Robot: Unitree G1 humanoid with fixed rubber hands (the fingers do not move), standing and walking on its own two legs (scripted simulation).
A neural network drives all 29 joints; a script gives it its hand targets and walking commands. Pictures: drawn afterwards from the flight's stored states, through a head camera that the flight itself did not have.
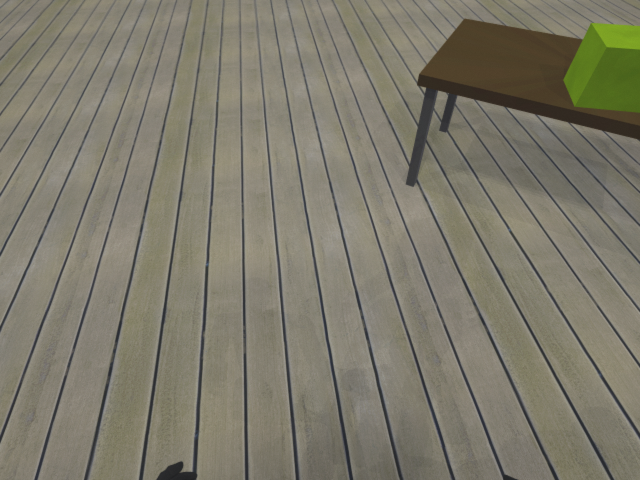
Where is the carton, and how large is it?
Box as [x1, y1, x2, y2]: [563, 23, 639, 112]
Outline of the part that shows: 591,23 563,79 574,106 639,112 639,26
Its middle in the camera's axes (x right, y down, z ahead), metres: +1.01 -0.57 +1.25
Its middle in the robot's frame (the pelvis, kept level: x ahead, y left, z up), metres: +1.33 -0.95 -0.12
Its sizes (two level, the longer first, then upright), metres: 0.285 0.189 0.192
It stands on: a table, 0.55 m high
